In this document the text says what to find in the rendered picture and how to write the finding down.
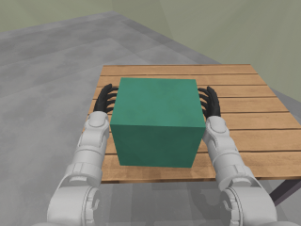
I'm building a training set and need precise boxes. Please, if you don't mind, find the right robot upper arm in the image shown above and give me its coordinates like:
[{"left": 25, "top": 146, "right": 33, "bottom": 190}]
[{"left": 219, "top": 186, "right": 300, "bottom": 226}]

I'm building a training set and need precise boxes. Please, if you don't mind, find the left robot upper arm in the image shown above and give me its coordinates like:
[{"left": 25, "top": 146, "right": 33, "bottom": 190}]
[{"left": 31, "top": 186, "right": 103, "bottom": 226}]

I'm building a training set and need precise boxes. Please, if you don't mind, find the carton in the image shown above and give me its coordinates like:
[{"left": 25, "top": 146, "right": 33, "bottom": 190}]
[{"left": 109, "top": 77, "right": 206, "bottom": 169}]

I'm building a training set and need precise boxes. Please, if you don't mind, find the table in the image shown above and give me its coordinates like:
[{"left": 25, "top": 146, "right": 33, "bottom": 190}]
[{"left": 82, "top": 64, "right": 301, "bottom": 206}]

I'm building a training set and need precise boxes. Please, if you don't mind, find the left robot forearm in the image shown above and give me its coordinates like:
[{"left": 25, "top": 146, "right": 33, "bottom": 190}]
[{"left": 47, "top": 111, "right": 110, "bottom": 222}]

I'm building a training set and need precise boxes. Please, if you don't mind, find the right robot forearm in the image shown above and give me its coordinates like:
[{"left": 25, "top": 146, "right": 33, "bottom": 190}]
[{"left": 202, "top": 116, "right": 277, "bottom": 216}]

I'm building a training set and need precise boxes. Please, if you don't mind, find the robot right hand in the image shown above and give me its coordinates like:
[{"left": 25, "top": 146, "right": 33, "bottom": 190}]
[{"left": 198, "top": 86, "right": 221, "bottom": 120}]

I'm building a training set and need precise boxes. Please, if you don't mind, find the robot left hand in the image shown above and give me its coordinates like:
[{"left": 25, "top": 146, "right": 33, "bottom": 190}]
[{"left": 93, "top": 84, "right": 119, "bottom": 114}]

